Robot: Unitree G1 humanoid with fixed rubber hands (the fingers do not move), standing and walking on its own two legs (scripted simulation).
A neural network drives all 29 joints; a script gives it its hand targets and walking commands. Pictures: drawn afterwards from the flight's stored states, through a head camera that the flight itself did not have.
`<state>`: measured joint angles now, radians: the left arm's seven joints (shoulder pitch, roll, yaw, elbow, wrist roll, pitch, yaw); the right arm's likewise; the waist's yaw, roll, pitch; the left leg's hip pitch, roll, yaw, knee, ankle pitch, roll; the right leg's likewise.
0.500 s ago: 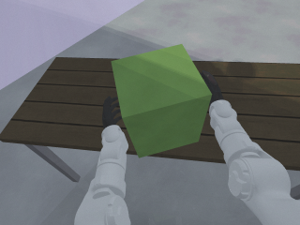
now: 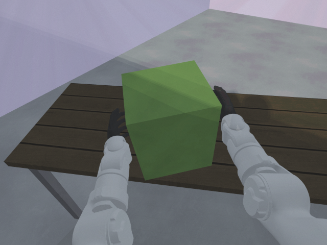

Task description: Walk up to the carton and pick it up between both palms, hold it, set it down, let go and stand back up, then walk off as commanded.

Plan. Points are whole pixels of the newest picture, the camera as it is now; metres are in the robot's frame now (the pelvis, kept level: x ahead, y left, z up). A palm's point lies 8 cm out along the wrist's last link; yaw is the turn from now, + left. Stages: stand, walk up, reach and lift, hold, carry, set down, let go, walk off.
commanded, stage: reach and lift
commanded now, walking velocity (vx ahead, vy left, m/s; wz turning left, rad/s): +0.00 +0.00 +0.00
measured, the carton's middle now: (168, 122) +0.44 +0.08 +0.07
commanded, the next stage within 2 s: hold in 1.80 s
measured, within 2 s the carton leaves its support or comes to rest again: neither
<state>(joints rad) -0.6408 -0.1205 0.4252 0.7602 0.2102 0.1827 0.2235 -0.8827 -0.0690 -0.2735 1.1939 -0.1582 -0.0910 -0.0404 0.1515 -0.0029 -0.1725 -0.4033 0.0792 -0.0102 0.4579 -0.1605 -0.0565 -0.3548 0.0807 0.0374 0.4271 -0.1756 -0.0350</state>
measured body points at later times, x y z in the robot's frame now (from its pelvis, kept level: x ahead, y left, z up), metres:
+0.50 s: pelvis -0.01 +0.02 +0.00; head -0.08 +0.05 +0.45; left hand +0.36 +0.22 +0.14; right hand +0.40 -0.08 +0.18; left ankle +0.04 +0.15 -0.74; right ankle +0.02 -0.10 -0.74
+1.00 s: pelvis -0.01 +0.03 +0.00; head -0.09 +0.06 +0.44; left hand +0.37 +0.22 +0.17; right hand +0.40 -0.07 +0.20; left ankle +0.04 +0.15 -0.74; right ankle +0.02 -0.10 -0.74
